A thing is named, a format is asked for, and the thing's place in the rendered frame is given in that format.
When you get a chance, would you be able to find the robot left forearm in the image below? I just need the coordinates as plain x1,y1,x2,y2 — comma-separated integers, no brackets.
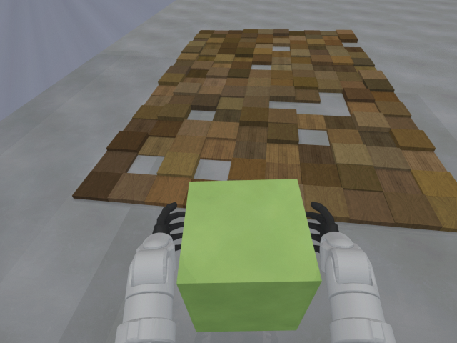
115,232,176,343

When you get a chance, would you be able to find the carton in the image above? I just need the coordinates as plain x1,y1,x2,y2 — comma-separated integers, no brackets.
176,179,322,332

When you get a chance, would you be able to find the robot right hand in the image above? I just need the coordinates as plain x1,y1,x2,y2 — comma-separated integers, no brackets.
305,202,339,253

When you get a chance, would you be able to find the robot left hand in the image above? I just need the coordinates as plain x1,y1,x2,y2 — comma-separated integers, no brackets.
152,202,186,251

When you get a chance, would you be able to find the robot right forearm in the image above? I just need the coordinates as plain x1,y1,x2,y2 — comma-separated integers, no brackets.
320,232,396,343

